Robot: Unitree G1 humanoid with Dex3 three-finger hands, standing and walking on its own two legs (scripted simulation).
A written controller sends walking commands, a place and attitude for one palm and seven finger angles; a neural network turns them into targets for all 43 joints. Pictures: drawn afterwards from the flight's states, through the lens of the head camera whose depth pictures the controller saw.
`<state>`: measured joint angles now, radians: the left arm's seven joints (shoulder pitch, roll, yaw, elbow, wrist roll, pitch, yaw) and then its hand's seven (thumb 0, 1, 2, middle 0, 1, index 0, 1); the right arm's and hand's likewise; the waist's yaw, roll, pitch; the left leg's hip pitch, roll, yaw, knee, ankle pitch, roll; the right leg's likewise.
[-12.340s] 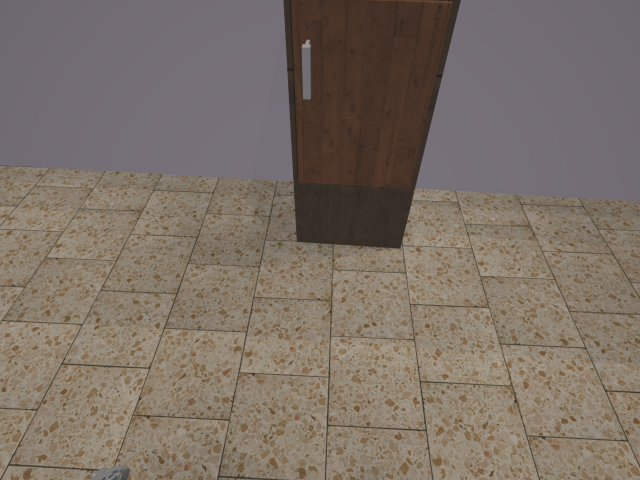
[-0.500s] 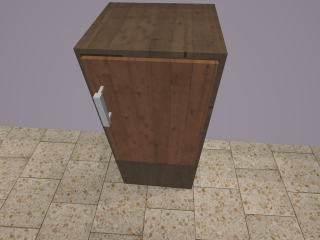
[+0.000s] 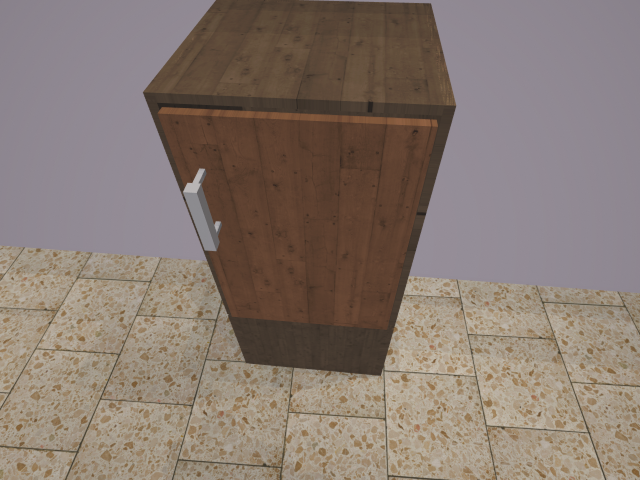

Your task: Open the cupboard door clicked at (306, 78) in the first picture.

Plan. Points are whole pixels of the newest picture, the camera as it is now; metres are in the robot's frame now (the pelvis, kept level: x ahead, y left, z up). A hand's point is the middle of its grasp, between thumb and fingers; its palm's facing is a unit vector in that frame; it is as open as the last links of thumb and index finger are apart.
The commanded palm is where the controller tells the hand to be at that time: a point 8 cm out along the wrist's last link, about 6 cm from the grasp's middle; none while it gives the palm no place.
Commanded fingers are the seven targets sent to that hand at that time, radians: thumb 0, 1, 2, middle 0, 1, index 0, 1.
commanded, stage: look again from close up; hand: left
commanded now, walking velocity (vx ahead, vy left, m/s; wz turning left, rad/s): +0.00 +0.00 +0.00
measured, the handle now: (206, 210) +0.53 +0.23 +0.00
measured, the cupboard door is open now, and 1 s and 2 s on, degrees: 0 0 0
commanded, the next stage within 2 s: raise the hand with hooked fingers in 0.10 s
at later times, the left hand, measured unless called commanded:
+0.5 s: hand (177, 422) +0.19 +0.19 -0.01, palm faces +0.00 -1.00 +0.00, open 7.9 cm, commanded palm +0.12 +0.25 -0.06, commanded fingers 0.00 0.53 0.74 -0.23 -0.54 -0.23 -0.54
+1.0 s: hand (126, 434) +0.18 +0.25 -0.03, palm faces -0.05 -1.00 -0.03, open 10.9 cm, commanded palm +0.15 +0.31 -0.02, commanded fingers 0.00 -0.06 0.49 -0.27 -0.92 -0.27 -0.92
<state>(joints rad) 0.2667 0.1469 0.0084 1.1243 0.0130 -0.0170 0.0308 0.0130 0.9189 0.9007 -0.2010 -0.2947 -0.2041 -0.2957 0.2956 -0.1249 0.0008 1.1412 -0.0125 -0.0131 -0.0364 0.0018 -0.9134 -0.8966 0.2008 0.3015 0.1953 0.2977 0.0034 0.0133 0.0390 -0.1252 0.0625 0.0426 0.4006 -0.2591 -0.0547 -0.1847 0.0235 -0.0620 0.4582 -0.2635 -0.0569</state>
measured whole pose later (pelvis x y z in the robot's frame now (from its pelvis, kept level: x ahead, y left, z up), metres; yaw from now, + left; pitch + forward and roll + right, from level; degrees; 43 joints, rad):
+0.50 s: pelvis -0.03 +0.02 -0.05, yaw +1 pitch +9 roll +1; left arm 0.32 0.15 0.11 0.22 -0.24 -0.56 -0.26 0.02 0.76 0.83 -0.21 -0.40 -0.21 -0.40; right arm 0.17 -0.29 -0.09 0.63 0.02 -0.30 -0.02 0.01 -0.92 -0.90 0.20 0.30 0.20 0.30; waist -0.02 -0.02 -0.12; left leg -0.60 0.02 0.03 0.88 -0.44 -0.03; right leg -0.66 -0.03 -0.05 0.92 -0.42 -0.03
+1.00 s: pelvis -0.05 +0.06 -0.08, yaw +1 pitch +13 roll -3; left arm 0.33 0.27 0.19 -0.02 -0.27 -0.25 -0.32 0.01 0.17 0.59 -0.25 -0.77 -0.26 -0.77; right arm 0.27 -0.17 0.07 0.54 0.03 -0.19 -0.05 0.01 -0.90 -0.90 0.21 0.30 0.20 0.30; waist -0.01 0.03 -0.11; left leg -0.83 0.03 -0.01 1.12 -0.51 0.02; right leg -0.81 -0.04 -0.08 1.04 -0.44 0.01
